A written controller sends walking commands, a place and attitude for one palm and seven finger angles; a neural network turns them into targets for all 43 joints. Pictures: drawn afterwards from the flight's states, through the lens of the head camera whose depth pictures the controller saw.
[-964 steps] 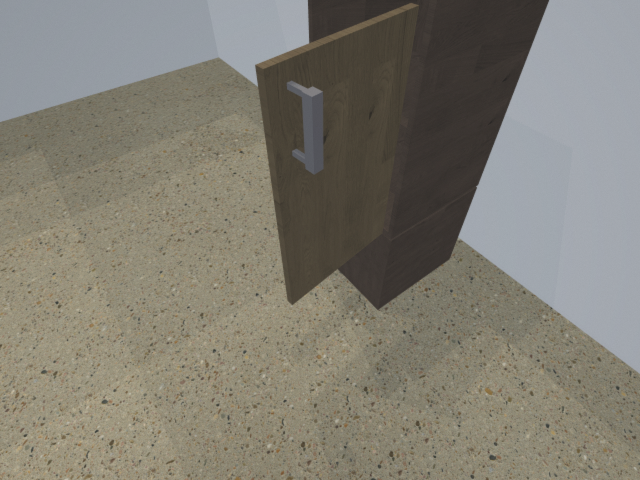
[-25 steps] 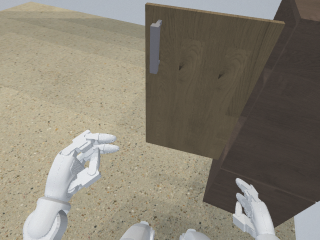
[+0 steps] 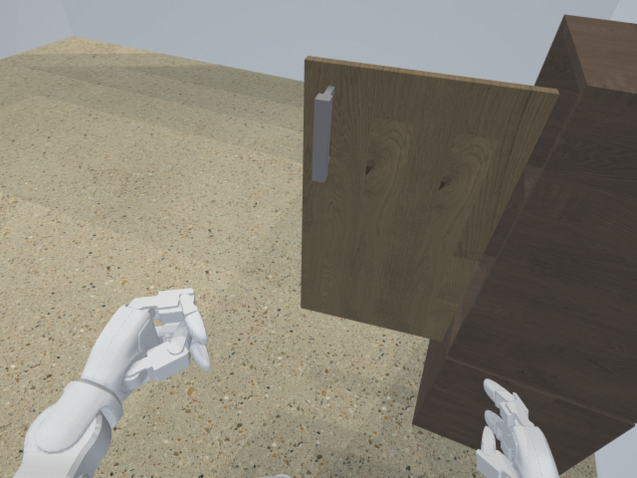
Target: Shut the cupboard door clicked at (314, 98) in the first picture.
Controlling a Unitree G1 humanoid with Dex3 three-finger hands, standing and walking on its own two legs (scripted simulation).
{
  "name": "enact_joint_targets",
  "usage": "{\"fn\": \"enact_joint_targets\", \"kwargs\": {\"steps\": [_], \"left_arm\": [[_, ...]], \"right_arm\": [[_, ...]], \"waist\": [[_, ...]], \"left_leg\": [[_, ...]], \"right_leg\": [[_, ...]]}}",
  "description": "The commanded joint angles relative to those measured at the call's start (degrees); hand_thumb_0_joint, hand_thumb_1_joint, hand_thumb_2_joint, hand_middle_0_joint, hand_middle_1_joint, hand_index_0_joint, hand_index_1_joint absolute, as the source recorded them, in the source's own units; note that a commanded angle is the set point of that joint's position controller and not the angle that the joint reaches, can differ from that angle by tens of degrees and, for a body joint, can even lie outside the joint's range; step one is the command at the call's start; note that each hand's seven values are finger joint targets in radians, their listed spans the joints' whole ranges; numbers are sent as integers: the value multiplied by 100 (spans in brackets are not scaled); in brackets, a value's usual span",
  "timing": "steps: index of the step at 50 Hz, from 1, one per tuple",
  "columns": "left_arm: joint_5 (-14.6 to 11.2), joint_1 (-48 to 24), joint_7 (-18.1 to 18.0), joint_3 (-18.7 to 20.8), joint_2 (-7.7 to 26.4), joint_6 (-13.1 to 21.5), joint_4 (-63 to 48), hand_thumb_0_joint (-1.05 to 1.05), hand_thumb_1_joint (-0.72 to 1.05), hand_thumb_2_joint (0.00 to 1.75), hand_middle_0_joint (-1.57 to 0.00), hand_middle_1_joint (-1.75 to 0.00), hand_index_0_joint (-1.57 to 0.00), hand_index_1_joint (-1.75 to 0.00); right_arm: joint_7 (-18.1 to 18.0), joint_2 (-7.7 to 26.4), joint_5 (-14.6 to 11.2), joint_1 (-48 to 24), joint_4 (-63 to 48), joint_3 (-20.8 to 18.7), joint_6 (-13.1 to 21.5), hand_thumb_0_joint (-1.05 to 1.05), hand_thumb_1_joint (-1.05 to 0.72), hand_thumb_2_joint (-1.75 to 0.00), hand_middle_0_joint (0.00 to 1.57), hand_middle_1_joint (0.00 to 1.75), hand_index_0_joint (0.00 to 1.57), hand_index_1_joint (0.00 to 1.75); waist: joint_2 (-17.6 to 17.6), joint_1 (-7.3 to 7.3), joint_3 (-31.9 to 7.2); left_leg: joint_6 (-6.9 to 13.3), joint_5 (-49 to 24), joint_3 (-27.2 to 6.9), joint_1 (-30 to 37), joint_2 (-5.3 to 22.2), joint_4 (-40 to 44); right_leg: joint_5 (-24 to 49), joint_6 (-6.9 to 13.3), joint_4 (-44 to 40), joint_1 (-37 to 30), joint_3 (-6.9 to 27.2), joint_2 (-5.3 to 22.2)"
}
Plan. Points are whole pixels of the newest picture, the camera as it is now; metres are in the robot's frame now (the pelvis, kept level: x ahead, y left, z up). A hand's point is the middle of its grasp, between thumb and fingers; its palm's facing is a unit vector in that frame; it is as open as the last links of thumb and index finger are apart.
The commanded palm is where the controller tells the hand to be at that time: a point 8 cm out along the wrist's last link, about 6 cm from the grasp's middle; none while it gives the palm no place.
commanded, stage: raise the hand and make a fist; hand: left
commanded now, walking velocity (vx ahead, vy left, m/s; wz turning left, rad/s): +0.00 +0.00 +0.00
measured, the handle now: (324, 134) +0.56 +0.03 +0.19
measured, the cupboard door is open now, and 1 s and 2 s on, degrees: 97 97 97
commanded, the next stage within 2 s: bring the fist close to the handle in 0.78 s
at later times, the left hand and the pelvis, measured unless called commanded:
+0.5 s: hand (96, 261) +0.26 +0.24 +0.20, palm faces -0.04 -0.99 -0.11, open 3.1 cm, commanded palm +0.22 +0.27 +0.19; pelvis +0.03 +0.02 +0.02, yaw +3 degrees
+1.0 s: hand (188, 245) +0.32 +0.18 +0.17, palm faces -0.14 -0.99 -0.08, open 3.1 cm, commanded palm +0.29 +0.23 +0.19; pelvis +0.09 -0.02 +0.03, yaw +3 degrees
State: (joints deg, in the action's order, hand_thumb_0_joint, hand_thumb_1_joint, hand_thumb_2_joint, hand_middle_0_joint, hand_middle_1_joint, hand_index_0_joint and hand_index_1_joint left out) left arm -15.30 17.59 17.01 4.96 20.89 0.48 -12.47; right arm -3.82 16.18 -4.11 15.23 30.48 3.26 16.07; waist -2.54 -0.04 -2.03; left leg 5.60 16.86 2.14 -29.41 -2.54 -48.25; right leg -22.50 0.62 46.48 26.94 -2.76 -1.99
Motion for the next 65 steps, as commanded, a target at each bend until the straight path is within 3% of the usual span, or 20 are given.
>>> {"fn": "enact_joint_targets", "kwargs": {"steps": [1, 5, 7, 11, 16, 21, 24, 27, 31, 33, 36, 42, 45, 50, 51, 54, 58, 61, 63, 65], "left_arm": [[-322, -1487, -377, 1431, 1140, 599, -1791, 0, 90, 90, -124, -144, -124, -144], [-293, -1642, -103, 674, 454, 162, -1224, 0, 90, 90, -130, -150, -130, -150], [-257, -1766, 140, 361, 242, -234, -909, 0, 90, 90, -130, -150, -130, -150], [-147, -2040, 309, 911, 945, -754, -1105, 0, 90, 90, -130, -150, -130, -150], [-366, -2289, 184, 1937, 1674, -694, -1661, 0, 90, 90, -130, -150, -130, -150], [-540, -2565, 331, 1327, 879, -712, -1386, 0, 90, 90, -130, -150, -130, -150], [-510, -2317, 574, 882, 519, -1047, -906, 0, 90, 90, -130, -150, -130, -150], [-355, -2152, 636, 1005, 746, -1258, -948, 0, 90, 90, -130, -150, -130, -150], [-339, -2259, 406, 1746, 1456, -978, -1805, 0, 90, 90, -130, -150, -130, -150], [-424, -2230, 316, 1843, 1411, -700, -2177, 0, 90, 90, -130, -150, -130, -150], [-454, -2113, 236, 1811, 1320, -460, -2044, 0, 90, 90, -130, -150, -130, -150], [-424, -1789, 580, 1123, 666, -916, -1079, 0, 90, 90, -130, -150, -130, -150], [-429, -1832, 691, 1131, 720, -1006, -1402, 0, 90, 90, -130, -150, -130, -150], [-541, -1919, 594, 1578, 1092, -477, -2061, 0, 90, 90, -130, -150, -130, -150], [-513, -1920, 504, 1692, 1245, -377, -2027, 0, 90, 90, -130, -150, -130, -150], [-540, -2085, 422, 1440, 835, -311, -1380, 0, 90, 90, -130, -150, -130, -150], [-503, -2218, 472, 1386, 806, -627, -617, 0, 90, 90, -130, -150, -130, -150], [-474, -2689, 561, 1261, 821, -739, -511, 0, 90, 90, -130, -150, -130, -150], [-464, -3146, 609, 980, 607, -664, -797, 0, 90, 90, -130, -150, -130, -150], [-473, -3377, 570, 1114, 769, -547, -865, 0, 90, 90, -130, -150, -130, -150]], "right_arm": [[-12, 571, 26, -767, -915, -99, 398, 0, -90, -90, 20, 30, 20, 30], [23, 619, -89, -713, -715, -103, 450, 0, -90, -90, 20, 30, 20, 30], [23, 638, -154, -727, -677, -98, 440, 0, -90, -90, 20, 30, 20, 30], [47, 695, -153, -811, -769, -115, 340, 0, -90, -90, 20, 30, 20, 30], [78, 608, -35, -1119, -834, -11, 246, 0, -90, -90, 20, 30, 20, 30], [89, 618, -85, -1130, -628, 8, 259, 0, -90, -90, 20, 30, 20, 30], [91, 626, -159, -984, -586, -36, 203, 0, -90, -90, 20, 30, 20, 30], [125, 654, -167, -1002, -694, -94, 111, 0, -90, -90, 20, 30, 20, 30], [129, 659, -53, -1144, -842, -90, 84, 0, -90, -90, 20, 30, 20, 30], [140, 615, -1, -1106, -892, -86, 116, 0, -90, -90, 20, 30, 20, 30], [163, 604, 29, -992, -755, -78, 146, 0, -90, -90, 20, 30, 20, 30], [151, 617, -82, -852, -663, -148, 11, 0, -90, -90, 20, 30, 20, 30], [150, 607, -79, -956, -822, -153, -32, 0, -90, -90, 20, 30, 20, 30], [178, 523, 14, -981, -886, -146, -1, 0, -90, -90, 20, 30, 20, 30], [190, 532, 35, -974, -808, -142, -4, 0, -90, -90, 20, 30, 20, 30], [175, 507, 19, -912, -679, -129, -70, 0, -90, -90, 20, 30, 20, 30], [123, 568, -60, -964, -639, -168, -251, 0, -90, -90, 20, 30, 20, 30], [71, 609, -96, -1051, -670, -182, -325, 0, -90, -90, 20, 30, 20, 30], [54, 545, -107, -1134, -763, -165, -310, 0, -90, -90, 20, 30, 20, 30], [25, 520, -86, -1152, -777, -159, -268, 0, -90, -90, 20, 30, 20, 30]], "waist": [[-589, -247, -489], [-656, -55, -9], [-411, -27, 329], [-67, -194, -67], [-95, -433, -591], [-527, -263, -168], [-248, -137, 190], [203, -198, 92], [28, -363, -622], [-304, -410, -972], [-599, -382, -798], [-206, -178, -172], [-24, -207, -625], [17, -285, -1452], [-24, -299, -1354], [-177, -184, -884], [154, -148, -572], [592, -67, -674], [304, -66, -999], [229, -107, -1288]], "left_leg": [[-475, 2283, -1653, 1042, 628, 2219], [-570, 2589, -1866, 1229, 716, 2502], [-503, 2643, -1758, 1046, 709, 2585], [-452, 2412, -1697, 1177, 650, 2669], [-617, 2087, -1885, 1708, 652, 2853], [-740, 2202, -2025, 1826, 681, 2969], [-628, 2151, -1801, 1545, 626, 2884], [-560, 2032, -1714, 1380, 606, 2885], [-664, 1366, -1774, 1880, 588, 2781], [-796, 641, -1851, 2304, 616, 2713], [-880, 182, -1803, 2384, 660, 2665], [-643, -339, -1221, 1930, 522, 2462], [-548, -768, -1070, 2085, 418, 2301], [-472, -2010, -767, 2442, 288, 1905], [-469, -2037, -717, 2369, 283, 1857], [-422, -1613, -634, 2131, 264, 1885], [-300, -1275, -495, 1743, 247, 1724], [-275, -1145, -486, 1507, 276, 1462], [-246, -1194, -489, 1653, 214, 1448], [-260, -1311, -506, 1743, 202, 1410]], "right_leg": [[-498, 85, -813, 163, 26, 78], [-201, 3, -872, 312, 31, 97], [-201, 16, -1016, 224, 89, 101], [-112, 18, -1144, -169, 173, 108], [120, 34, -1129, -386, 126, 87], [338, 15, -1046, -189, 146, 134], [393, 3, -1239, -202, 159, 141], [340, 14, -1309, -362, 173, 143], [652, 37, -1261, -562, 131, 126], [948, 65, -1251, -610, 62, 104], [1151, 88, -1356, -599, 60, 104], [1415, 121, -1792, -827, 23, 107], [1611, 119, -1825, -1044, 31, 91], [2456, 128, -1778, -1442, 91, 81], [2510, 148, -1813, -1471, 149, 93], [2262, 135, -1837, -1253, 129, 111], [2265, 21, -2002, -1303, 498, 276], [2465, -228, -2066, -1446, 978, 491], [2633, -248, -1969, -1556, 955, 488], [2903, -258, -1880, -1698, 964, 495]]}}
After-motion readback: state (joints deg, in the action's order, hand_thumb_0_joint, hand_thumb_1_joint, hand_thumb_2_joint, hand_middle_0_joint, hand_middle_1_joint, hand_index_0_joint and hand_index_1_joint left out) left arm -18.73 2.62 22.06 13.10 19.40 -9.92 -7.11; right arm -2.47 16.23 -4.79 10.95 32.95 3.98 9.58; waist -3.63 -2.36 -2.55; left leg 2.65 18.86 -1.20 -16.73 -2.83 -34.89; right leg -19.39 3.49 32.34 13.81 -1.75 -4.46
